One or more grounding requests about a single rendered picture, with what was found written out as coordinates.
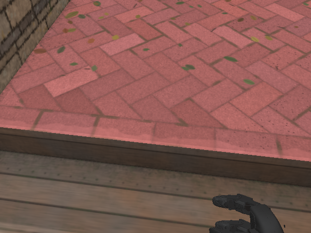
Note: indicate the robot right hand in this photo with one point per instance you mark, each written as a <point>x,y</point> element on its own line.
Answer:
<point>262,220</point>

